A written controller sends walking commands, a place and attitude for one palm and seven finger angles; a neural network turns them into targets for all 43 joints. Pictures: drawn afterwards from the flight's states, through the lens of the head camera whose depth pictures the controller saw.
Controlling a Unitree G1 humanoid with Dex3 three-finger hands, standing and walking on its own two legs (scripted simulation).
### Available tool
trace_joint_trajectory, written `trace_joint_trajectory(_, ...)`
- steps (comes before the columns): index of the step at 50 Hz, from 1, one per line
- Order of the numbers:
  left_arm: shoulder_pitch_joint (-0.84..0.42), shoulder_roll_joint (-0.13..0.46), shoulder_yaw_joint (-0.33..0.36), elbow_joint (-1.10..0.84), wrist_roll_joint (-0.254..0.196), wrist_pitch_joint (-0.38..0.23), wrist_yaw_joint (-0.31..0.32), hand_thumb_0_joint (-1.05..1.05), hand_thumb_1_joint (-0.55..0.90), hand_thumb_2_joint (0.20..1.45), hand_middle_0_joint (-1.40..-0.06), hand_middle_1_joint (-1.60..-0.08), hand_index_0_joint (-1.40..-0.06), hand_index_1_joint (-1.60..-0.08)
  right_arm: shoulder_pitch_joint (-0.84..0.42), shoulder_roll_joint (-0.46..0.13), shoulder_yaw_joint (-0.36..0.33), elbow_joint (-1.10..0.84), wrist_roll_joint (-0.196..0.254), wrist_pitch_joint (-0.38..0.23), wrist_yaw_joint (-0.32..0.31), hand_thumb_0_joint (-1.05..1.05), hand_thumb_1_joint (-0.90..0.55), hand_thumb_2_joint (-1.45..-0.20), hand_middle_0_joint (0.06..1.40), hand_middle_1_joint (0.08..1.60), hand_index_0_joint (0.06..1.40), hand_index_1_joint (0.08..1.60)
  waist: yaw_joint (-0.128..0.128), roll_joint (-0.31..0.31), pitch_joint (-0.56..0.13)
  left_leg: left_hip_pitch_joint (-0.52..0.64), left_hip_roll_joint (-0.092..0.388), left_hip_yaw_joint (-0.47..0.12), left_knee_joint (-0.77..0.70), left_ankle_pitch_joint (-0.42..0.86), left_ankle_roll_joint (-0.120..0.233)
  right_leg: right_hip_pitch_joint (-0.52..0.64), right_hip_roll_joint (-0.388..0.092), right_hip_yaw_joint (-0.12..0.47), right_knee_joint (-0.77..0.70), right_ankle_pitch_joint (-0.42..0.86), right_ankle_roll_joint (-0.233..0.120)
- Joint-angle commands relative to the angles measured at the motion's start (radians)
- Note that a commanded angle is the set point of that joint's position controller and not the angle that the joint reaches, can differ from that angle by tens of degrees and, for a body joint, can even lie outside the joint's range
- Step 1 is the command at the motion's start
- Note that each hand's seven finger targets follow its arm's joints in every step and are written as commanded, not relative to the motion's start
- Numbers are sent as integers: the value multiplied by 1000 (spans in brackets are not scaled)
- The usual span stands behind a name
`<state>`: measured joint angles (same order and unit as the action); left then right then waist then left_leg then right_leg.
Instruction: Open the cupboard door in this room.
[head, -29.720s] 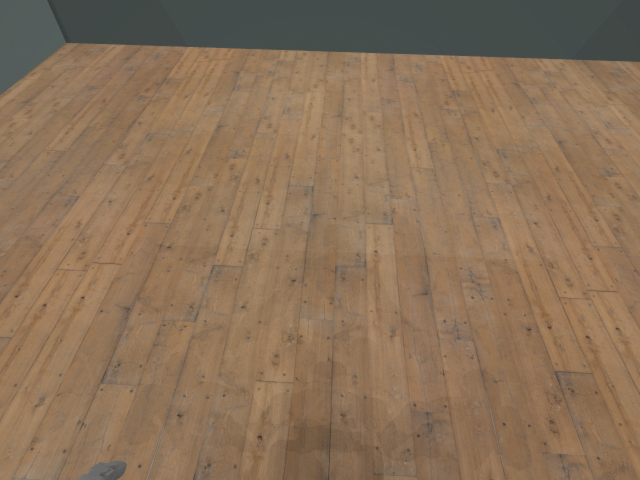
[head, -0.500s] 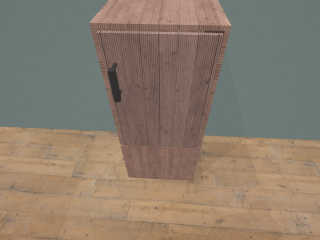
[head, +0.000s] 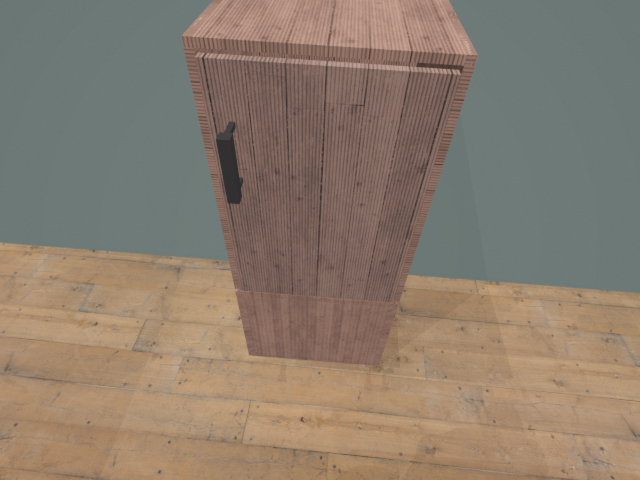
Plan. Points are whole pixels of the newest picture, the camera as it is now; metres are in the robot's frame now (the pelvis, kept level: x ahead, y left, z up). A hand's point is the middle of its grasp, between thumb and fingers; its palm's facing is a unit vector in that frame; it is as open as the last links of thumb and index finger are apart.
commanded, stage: come to a stop and stand still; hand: left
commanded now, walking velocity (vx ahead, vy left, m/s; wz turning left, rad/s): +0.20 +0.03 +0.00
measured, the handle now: (232, 163) +0.60 +0.20 +0.07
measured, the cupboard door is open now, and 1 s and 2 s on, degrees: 0 0 0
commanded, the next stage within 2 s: look again from close up in 1.04 s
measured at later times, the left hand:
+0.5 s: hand out of the picture +0.07 +0.18 -0.17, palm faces +0.06 -0.97 -0.22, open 7.3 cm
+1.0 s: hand out of the picture +0.05 +0.15 -0.16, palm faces +0.07 -0.97 -0.22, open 7.2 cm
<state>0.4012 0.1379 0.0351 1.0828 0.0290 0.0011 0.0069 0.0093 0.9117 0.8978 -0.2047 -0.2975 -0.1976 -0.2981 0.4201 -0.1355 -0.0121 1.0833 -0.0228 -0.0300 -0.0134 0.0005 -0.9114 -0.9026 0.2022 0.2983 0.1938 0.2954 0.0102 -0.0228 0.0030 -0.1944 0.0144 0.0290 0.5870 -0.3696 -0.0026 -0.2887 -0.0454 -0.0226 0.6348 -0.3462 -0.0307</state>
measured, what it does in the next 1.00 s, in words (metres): stands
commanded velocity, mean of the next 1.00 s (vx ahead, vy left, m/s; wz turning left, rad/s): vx -0.04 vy -0.01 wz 0.00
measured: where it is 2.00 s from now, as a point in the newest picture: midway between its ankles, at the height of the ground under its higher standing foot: outside the picture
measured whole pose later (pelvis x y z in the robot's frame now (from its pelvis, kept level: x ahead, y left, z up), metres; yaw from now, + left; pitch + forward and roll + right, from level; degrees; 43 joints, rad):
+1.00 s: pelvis +0.03 -0.03 +0.01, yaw +2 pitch -1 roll +1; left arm 0.26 0.16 0.01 1.06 0.01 0.00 0.04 0.00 0.94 0.90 -0.21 -0.30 -0.20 -0.30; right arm 0.33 -0.12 0.00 1.13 -0.02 0.00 -0.02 0.00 -0.92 -0.90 0.20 0.30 0.19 0.30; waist 0.00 0.00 0.02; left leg -0.17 0.04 0.09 0.41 -0.22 -0.02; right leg -0.22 0.01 -0.08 0.44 -0.20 -0.06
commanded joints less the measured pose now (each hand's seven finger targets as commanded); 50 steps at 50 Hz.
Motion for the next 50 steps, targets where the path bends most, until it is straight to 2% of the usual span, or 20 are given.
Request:
trace_joint_trajectory(1,49,54,12,-50,-3,-52,-1,0,900,900,-200,-300,-200,-300,23,-113,-16,-42,8,-28,-13,0,-900,-900,200,300,200,300,25,91,115,-155,122,-125,-168,94,106,71,-4,6,-75,55,-37)
trace_joint_trajectory(3,139,118,28,-8,-4,-59,7,0,900,900,-200,-300,-200,-300,-23,-75,-13,-66,10,-30,-7,0,-900,-900,200,300,200,300,53,-121,114,-309,-3,20,46,3,47,209,-138,197,-192,102,-90)
trace_joint_trajectory(4,192,159,42,13,-6,-62,13,0,900,900,-200,-300,-200,-300,-44,-52,-13,-82,9,-27,-5,0,-900,-900,200,300,200,300,58,-226,103,-381,-26,79,171,-81,30,267,-246,322,-268,171,-141)
trace_joint_trajectory(5,209,166,47,17,-3,-64,19,0,900,900,-200,-300,-200,-300,-88,-48,-13,-99,6,-28,-3,0,-900,-900,200,300,200,300,70,-254,100,-423,-6,62,254,-156,28,279,-306,387,-298,252,-188)
trace_joint_trajectory(6,193,154,45,12,3,-62,24,0,900,900,-200,-300,-200,-300,-119,-42,-14,-106,8,-30,0,0,-900,-900,200,300,200,300,66,-191,106,-419,12,42,265,-186,28,258,-324,367,-293,311,-208)
trace_joint_trajectory(7,140,141,40,-1,6,-54,27,0,900,900,-200,-300,-200,-300,-109,-30,-13,-100,11,-29,2,0,-900,-900,200,300,200,300,34,-150,103,-330,26,21,182,-163,30,184,-304,296,-254,355,-191)
trace_joint_trajectory(9,-3,94,28,-44,-3,-32,31,0,900,900,-200,-300,-200,-300,50,-5,-8,-26,14,-28,-1,0,-900,-900,200,300,200,300,-55,-62,83,27,9,42,-144,128,21,-49,-146,82,-117,240,-78)
trace_joint_trajectory(10,-2,45,14,-57,-11,-22,28,0,900,900,-200,-300,-200,-300,111,-78,-16,3,5,-32,-11,0,-900,-900,200,300,200,300,-56,139,60,117,156,-153,-214,323,63,-158,-26,-12,26,70,-5)
trace_joint_trajectory(11,-3,19,5,-70,-18,-20,31,0,900,900,-200,-300,-200,-300,119,-134,-24,-2,-1,-24,-23,0,-900,-900,200,300,200,300,-51,253,39,101,324,-308,-296,473,149,-171,11,-54,120,-157,33)
trace_joint_trajectory(13,-38,13,-4,-56,-11,-11,37,0,900,900,-200,-300,-200,-300,27,-102,-9,-8,-2,-22,-34,0,-900,-900,200,300,200,300,-25,176,120,16,320,-269,-279,719,193,-149,-27,7,200,-176,25)
trace_joint_trajectory(15,-20,12,-9,-28,-16,-14,31,0,900,900,-200,-300,-200,-300,-38,-97,-4,-18,2,-26,-39,0,-900,-900,200,300,200,300,-6,143,86,67,275,-148,-206,1008,179,-79,-36,-5,75,-116,33)
trace_joint_trajectory(16,-13,14,-8,-20,-19,-13,29,0,900,900,-200,-300,-200,-300,-54,-108,-9,-20,4,-24,-42,0,-900,-900,200,300,200,300,-2,138,50,110,247,-110,-180,1027,157,-40,-29,-18,-10,-46,37)
trace_joint_trajectory(18,3,35,-3,-13,-18,-12,28,0,900,900,-200,-300,-200,-300,-69,-119,-20,-25,13,-14,-47,0,-900,-900,200,300,200,300,-1,121,-3,149,199,-65,-136,955,106,30,-20,-19,-145,169,36)
trace_joint_trajectory(20,-6,75,2,-27,-13,-13,30,0,900,900,-200,-300,-200,-300,-77,-110,-29,-39,17,-8,-49,0,-900,-900,200,300,200,300,-8,67,-11,80,155,-34,-135,782,62,94,-60,29,-120,486,16)
trace_joint_trajectory(22,-25,87,6,-42,-9,-8,31,0,900,900,-200,-300,-200,-300,-93,-104,-37,-39,12,4,-49,0,-900,-900,200,300,200,300,-9,30,-2,60,141,-19,-123,687,51,85,-72,44,-88,570,5)
trace_joint_trajectory(26,-39,111,11,-73,-9,-10,37,0,900,900,-200,-300,-200,-300,-95,-101,-42,-52,11,15,-43,0,-900,-900,200,300,200,300,-11,-16,-77,58,115,13,-81,581,32,115,-105,78,-66,696,-24)
trace_joint_trajectory(29,-71,123,7,-91,-8,-9,39,0,900,900,-200,-300,-200,-300,-110,-76,-34,-56,11,23,-33,0,-900,-900,200,300,200,300,-13,-51,-60,25,90,23,-84,383,18,103,-133,108,-114,631,-43)
trace_joint_trajectory(32,-118,131,0,-103,-11,-5,35,0,900,900,-200,-300,-200,-300,-118,-69,-28,-50,10,30,-25,0,-900,-900,200,300,200,300,-20,-67,-17,16,79,15,-122,227,11,44,-129,123,-188,416,-42)
trace_joint_trajectory(38,-140,124,-7,-98,-15,-7,28,0,900,900,-200,-300,-200,-300,-111,-73,-13,-25,4,24,-14,0,-900,-900,200,300,200,300,-10,2,63,-21,87,-12,-226,120,17,14,-82,112,-295,89,-20)
trace_joint_trajectory(50,-82,104,-14,-46,-18,-19,27,0,900,900,-200,-300,-200,-300,-19,-53,3,32,6,18,-13,0,-900,-900,200,300,200,300,-8,-9,90,-45,78,-5,-259,85,13,41,-69,101,-366,-4,-16)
